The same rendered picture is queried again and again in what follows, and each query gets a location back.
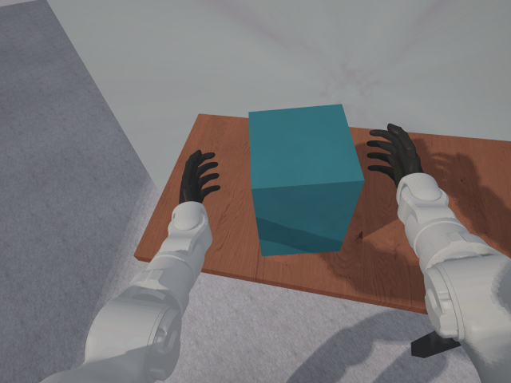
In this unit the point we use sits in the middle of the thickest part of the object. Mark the left robot upper arm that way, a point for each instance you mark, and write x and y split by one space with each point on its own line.
132 341

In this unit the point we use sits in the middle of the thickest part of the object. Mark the carton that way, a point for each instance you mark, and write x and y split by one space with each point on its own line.
306 178

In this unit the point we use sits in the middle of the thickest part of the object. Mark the robot left forearm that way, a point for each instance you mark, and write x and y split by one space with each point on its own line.
175 268

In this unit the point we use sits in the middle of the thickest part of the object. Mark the right robot upper arm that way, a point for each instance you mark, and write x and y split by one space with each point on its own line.
469 300

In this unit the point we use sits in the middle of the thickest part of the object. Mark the robot right forearm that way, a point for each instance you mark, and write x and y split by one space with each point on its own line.
432 229

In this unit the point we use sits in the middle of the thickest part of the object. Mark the table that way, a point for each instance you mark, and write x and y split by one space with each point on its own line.
376 263

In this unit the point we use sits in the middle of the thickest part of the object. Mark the robot right hand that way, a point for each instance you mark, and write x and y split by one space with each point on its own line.
404 159

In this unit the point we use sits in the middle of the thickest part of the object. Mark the robot left hand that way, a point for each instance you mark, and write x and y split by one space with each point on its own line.
191 183

